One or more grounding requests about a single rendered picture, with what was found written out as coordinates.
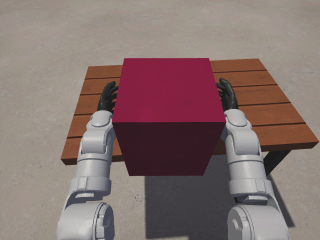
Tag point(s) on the left robot upper arm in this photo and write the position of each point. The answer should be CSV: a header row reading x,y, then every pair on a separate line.
x,y
87,221

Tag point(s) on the right robot upper arm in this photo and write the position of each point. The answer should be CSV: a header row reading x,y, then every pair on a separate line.
x,y
256,222

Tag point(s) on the left robot hand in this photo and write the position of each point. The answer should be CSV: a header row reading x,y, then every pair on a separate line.
x,y
105,103

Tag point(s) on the right robot hand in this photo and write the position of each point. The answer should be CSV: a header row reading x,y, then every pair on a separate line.
x,y
228,96

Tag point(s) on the robot right forearm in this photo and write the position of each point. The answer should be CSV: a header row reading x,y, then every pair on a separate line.
x,y
248,180

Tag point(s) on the robot left forearm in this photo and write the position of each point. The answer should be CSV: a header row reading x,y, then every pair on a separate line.
x,y
92,175

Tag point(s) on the table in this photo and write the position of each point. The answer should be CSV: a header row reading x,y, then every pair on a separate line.
x,y
276,122

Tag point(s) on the carton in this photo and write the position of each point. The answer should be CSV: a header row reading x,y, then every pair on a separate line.
x,y
168,116

